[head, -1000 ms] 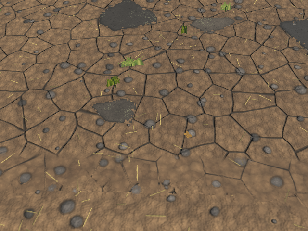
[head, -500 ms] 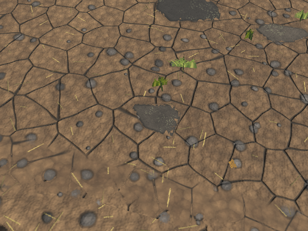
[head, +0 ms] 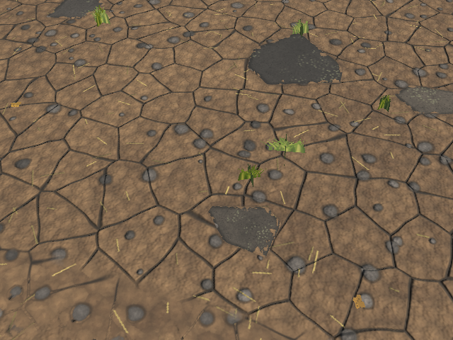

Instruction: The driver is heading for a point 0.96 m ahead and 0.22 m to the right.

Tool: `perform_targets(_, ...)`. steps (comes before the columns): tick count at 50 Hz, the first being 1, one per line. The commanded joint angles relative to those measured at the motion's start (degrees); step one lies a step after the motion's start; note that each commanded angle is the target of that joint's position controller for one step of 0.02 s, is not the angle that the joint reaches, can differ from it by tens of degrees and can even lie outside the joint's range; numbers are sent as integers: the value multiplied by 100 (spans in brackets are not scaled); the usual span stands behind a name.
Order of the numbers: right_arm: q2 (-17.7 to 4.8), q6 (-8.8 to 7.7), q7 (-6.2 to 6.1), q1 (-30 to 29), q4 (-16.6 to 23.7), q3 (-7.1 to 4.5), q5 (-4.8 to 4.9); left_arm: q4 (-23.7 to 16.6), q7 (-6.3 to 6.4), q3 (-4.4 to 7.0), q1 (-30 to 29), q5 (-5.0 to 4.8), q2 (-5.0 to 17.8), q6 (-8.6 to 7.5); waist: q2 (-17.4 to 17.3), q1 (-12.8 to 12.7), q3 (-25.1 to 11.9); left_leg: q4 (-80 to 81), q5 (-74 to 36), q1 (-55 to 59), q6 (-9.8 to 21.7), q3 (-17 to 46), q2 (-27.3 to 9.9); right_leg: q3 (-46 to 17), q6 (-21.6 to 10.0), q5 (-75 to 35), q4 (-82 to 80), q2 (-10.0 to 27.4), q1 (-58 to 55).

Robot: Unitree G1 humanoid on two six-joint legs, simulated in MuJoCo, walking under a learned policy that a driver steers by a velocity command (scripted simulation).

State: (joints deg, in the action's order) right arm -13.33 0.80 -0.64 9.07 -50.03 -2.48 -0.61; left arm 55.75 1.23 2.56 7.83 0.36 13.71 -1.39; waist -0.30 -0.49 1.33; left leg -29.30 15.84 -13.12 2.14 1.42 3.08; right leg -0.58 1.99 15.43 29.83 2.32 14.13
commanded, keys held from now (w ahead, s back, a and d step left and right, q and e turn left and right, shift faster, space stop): no key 1.00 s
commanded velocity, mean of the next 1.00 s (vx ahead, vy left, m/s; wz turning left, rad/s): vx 0.00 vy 0.00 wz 0.01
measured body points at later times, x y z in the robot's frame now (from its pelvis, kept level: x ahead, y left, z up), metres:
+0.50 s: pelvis +0.00 -0.01 +0.00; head +0.01 +0.00 +0.45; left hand +0.07 +0.26 -0.14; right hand +0.08 -0.26 -0.14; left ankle +0.00 +0.10 -0.74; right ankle +0.00 -0.14 -0.74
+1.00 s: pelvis +0.00 -0.01 +0.00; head +0.01 -0.01 +0.45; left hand +0.03 +0.24 -0.15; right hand +0.04 -0.26 -0.15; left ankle +0.00 +0.10 -0.74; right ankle +0.00 -0.14 -0.74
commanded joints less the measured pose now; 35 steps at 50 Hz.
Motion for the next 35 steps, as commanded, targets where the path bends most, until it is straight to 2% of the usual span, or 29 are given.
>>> perform_targets(1,-570,-69,-29,-68,191,-142,17,-140,45,130,-55,-14,741,-31,111,-20,-408,367,-1472,150,147,356,-427,-214,-239,-1416,-334,246,-329)
perform_targets(17,-631,-94,-93,-43,-478,-100,34,325,82,84,-103,-7,657,76,22,-15,-161,558,-1190,185,87,333,-468,-97,-205,-1054,-506,68,-404)
perform_targets(35,-550,-117,-108,111,-937,-2,40,635,134,19,282,-5,555,82,-3,4,5,763,-685,65,72,284,-443,-47,-177,-724,-623,-9,-306)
